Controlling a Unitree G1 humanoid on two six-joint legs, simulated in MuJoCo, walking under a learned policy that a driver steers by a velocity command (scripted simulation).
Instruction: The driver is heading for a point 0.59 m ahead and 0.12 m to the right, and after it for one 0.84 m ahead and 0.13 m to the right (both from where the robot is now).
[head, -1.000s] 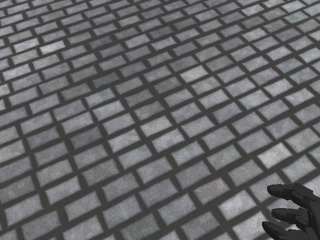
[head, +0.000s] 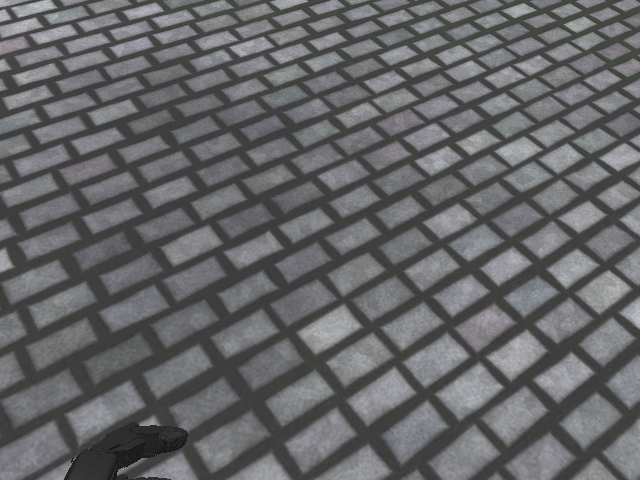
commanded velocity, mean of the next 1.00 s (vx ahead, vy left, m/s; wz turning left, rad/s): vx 0.26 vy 0.00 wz -0.41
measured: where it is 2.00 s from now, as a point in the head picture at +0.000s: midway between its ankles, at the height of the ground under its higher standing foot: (335, 330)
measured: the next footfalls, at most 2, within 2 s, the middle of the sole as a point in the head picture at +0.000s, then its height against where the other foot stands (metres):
right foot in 0.20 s outside the picture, level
left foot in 0.64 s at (211, 472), level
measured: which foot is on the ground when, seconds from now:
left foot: down 0.00-0.22, up 0.24-0.62, down 0.64-1.00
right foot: up 0.00-0.18, down 0.20-0.62, up 0.64-1.00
